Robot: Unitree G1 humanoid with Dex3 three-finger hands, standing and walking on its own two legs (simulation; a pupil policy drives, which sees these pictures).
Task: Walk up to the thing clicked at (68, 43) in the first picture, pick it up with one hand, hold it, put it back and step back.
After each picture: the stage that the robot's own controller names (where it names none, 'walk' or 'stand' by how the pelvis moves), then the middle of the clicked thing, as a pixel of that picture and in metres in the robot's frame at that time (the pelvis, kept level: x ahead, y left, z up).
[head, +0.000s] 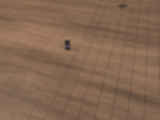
stand; (67, 45) +1.35 +0.21 -0.72
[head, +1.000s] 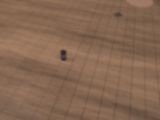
walk; (63, 55) +1.22 +0.16 -0.72
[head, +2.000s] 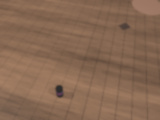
walk; (59, 91) +0.70 +0.19 -0.71
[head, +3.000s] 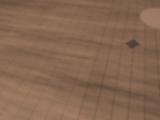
walk; out of the picture +0.42 +0.24 -0.70
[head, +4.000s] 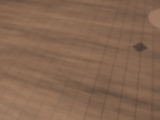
stand; out of the picture +0.33 +0.21 -0.71
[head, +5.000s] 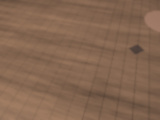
stand; out of the picture +0.30 +0.21 -0.72
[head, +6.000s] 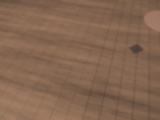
stand; out of the picture +0.31 +0.22 -0.73
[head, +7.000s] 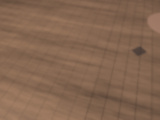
stand; out of the picture +0.31 +0.20 -0.73
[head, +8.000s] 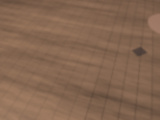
stand; out of the picture +0.32 +0.20 -0.73
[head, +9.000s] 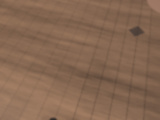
go down; out of the picture +0.34 +0.21 -0.69
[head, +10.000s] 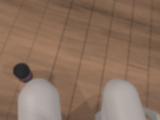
go down; (23, 73) +0.39 +0.27 -0.29
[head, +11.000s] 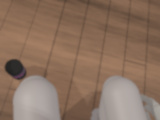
close in; (16, 70) +0.39 +0.28 -0.28
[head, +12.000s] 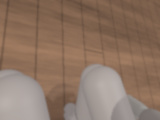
close in; out of the picture +0.36 +0.30 -0.21
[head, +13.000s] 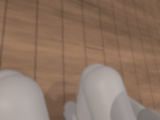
close; out of the picture +0.35 +0.31 -0.21
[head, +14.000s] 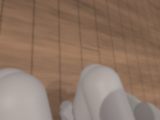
lift; out of the picture +0.34 +0.30 -0.22
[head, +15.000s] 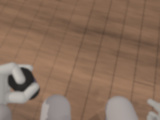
lift; (25, 85) +0.32 +0.22 -0.02
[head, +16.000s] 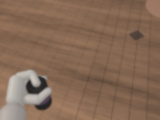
hold; (40, 93) +0.32 +0.18 -0.01
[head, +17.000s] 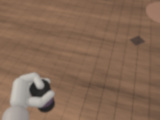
hold; (43, 96) +0.31 +0.17 -0.01
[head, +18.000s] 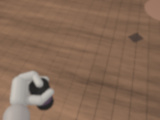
hold; (42, 94) +0.32 +0.17 -0.02
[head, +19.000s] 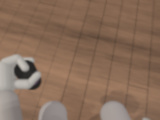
crouch; (29, 76) +0.37 +0.21 -0.09
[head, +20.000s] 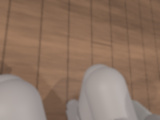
lower; out of the picture +0.36 +0.30 -0.22
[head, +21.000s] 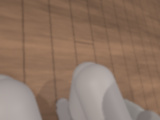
lower; out of the picture +0.38 +0.32 -0.22
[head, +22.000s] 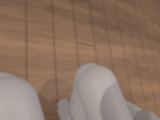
lower; out of the picture +0.37 +0.32 -0.22
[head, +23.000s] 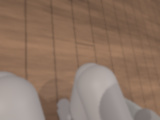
lower; out of the picture +0.37 +0.32 -0.22
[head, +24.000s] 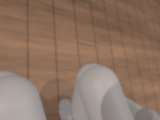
loosen; out of the picture +0.36 +0.32 -0.21
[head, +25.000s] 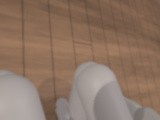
withdraw; out of the picture +0.35 +0.30 -0.22
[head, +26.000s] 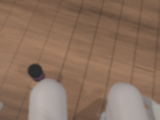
walk; (36, 73) +0.40 +0.26 -0.33
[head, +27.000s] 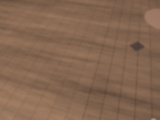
stand; out of the picture +0.32 +0.19 -0.66
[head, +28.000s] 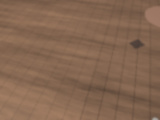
stand; out of the picture +0.34 +0.21 -0.66
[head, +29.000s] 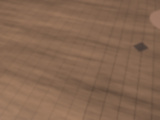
stand; out of the picture +0.35 +0.20 -0.70
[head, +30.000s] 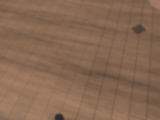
walk; (59, 119) +0.38 +0.21 -0.70
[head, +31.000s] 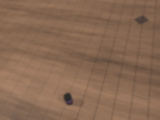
walk; (68, 99) +0.56 +0.22 -0.71
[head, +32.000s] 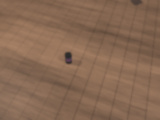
walk; (68, 58) +0.91 +0.15 -0.69
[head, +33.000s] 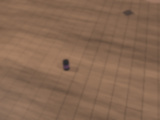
stand; (66, 65) +0.98 +0.19 -0.71
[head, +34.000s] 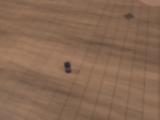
stand; (67, 67) +1.00 +0.19 -0.72
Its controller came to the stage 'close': yes
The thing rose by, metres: 0.70
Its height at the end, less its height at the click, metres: +0.00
